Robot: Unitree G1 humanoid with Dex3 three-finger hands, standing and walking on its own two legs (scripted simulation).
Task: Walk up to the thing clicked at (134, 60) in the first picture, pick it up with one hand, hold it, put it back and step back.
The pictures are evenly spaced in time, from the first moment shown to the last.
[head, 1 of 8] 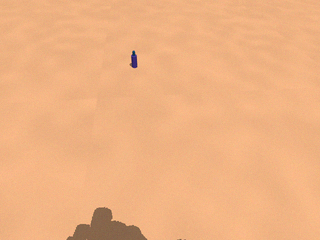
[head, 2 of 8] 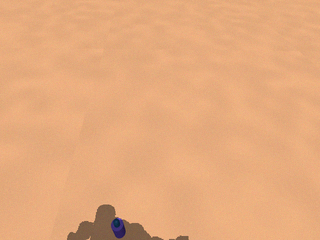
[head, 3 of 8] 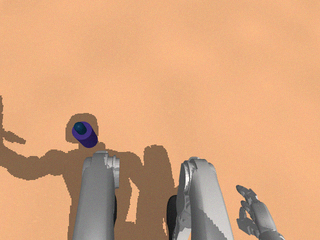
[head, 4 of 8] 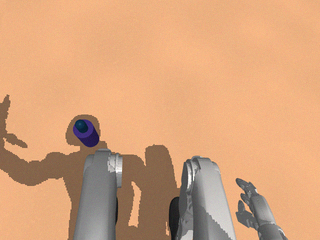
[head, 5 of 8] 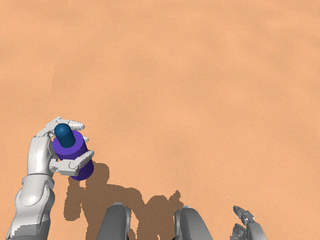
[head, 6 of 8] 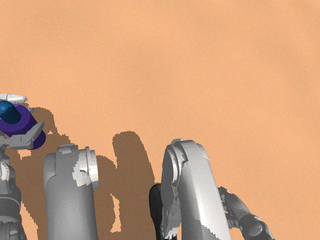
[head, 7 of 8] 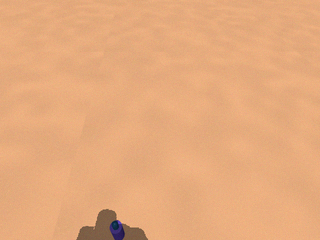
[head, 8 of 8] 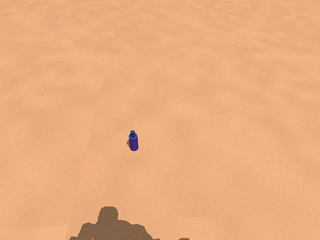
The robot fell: no
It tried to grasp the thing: yes
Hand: left
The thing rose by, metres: 0.66
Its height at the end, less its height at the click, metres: +0.00
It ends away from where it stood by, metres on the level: 0.02
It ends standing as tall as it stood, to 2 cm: yes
